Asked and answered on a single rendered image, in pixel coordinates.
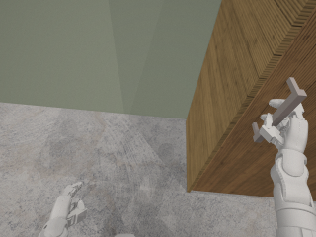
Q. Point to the wardrobe door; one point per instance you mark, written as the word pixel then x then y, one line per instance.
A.
pixel 242 166

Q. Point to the right robot hand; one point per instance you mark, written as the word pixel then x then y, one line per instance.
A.
pixel 294 129

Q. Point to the left robot hand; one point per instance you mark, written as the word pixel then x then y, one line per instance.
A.
pixel 64 206

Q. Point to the left robot forearm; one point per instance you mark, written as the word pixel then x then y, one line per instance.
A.
pixel 56 227

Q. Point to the handle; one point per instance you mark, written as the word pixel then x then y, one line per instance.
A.
pixel 292 101

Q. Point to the right robot forearm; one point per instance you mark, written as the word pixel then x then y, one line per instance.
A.
pixel 294 206

